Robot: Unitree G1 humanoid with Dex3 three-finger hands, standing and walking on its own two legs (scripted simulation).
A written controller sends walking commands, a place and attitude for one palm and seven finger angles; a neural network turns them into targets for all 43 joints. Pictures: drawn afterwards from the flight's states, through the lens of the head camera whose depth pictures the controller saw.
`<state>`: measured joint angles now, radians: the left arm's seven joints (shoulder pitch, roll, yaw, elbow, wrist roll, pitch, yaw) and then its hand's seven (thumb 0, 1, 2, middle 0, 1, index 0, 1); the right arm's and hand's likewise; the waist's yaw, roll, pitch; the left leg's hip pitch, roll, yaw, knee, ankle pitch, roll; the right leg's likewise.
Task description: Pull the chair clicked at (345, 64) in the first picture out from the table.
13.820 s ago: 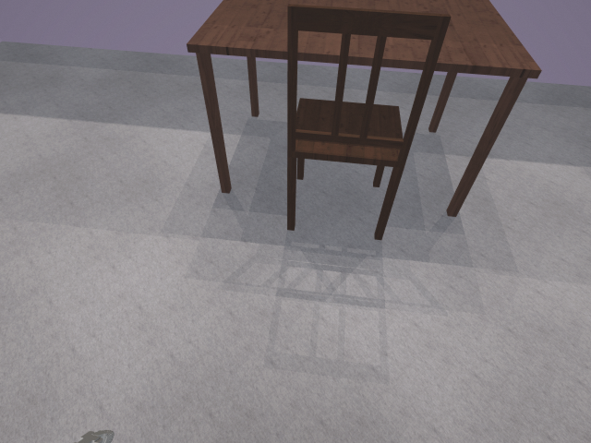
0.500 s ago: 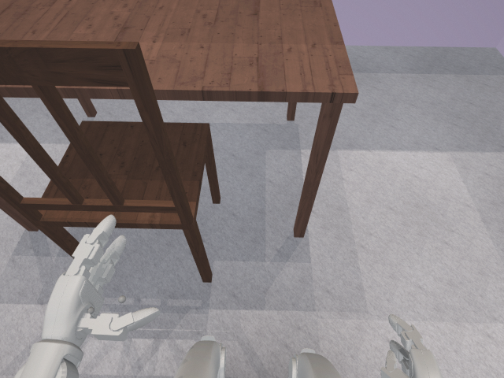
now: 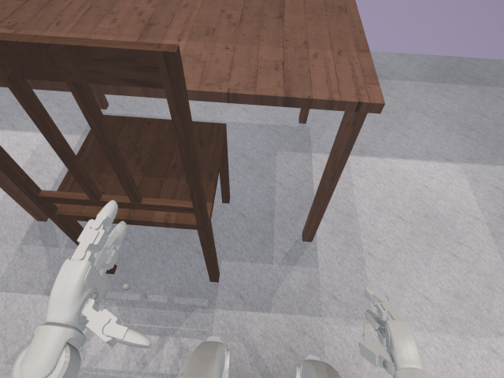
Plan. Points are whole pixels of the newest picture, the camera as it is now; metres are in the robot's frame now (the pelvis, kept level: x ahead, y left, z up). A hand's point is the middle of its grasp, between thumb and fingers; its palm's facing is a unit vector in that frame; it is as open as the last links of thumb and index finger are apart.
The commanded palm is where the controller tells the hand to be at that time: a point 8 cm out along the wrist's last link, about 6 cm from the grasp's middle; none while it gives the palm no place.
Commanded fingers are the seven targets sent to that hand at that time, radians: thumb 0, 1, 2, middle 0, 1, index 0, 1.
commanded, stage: raise the hand toward the chair's back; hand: left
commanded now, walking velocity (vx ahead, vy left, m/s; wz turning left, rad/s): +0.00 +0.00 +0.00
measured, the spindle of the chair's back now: (63, 149) +0.49 +0.42 +0.01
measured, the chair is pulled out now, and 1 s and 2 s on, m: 0.00 0.00 0.00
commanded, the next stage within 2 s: aim the fingers beside a spindle in 0.66 s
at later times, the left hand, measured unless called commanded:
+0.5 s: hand (130, 272) +0.25 +0.20 +0.05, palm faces -0.02 -1.00 -0.05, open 16.9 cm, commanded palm +0.23 +0.25 +0.06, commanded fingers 0.00 -0.50 0.30 -0.06 -0.08 -0.06 -0.08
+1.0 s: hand (145, 268) +0.26 +0.18 +0.04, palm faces -0.02 -1.00 -0.06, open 16.9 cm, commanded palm +0.25 +0.24 +0.05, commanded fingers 0.00 -0.50 0.30 -0.06 -0.08 -0.06 -0.08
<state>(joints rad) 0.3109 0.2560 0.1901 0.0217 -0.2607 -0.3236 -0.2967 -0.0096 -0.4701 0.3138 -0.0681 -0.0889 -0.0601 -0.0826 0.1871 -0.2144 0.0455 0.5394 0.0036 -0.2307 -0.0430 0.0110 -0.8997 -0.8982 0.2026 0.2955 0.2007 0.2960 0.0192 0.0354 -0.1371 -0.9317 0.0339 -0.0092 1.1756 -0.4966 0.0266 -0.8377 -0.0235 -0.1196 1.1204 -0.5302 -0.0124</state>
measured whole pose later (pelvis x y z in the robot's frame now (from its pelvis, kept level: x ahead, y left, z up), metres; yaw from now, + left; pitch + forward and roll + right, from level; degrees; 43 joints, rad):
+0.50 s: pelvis +0.01 +0.00 +0.01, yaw +0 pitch +14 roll -3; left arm 0.28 0.27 0.22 0.08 -0.28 -0.33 -0.30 -0.01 -0.49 0.30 -0.07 -0.08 -0.06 -0.08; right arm 0.23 -0.25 0.02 0.56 0.01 -0.22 -0.04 0.01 -0.90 -0.90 0.20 0.30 0.20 0.30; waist -0.01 0.03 -0.14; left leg -0.91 0.04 0.00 1.15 -0.49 0.02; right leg -0.82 -0.02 -0.11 1.09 -0.53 -0.02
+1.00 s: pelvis +0.00 -0.02 +0.00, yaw +0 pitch +15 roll -2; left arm 0.20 0.26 0.21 0.16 -0.27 -0.36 -0.31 -0.01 -0.50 0.30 -0.07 -0.08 -0.06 -0.08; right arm 0.21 -0.25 0.03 0.57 0.01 -0.23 -0.04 0.01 -0.90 -0.90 0.20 0.30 0.20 0.30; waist 0.00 0.04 -0.14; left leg -0.93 0.04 -0.01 1.16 -0.49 0.00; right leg -0.85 -0.01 -0.12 1.13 -0.54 -0.04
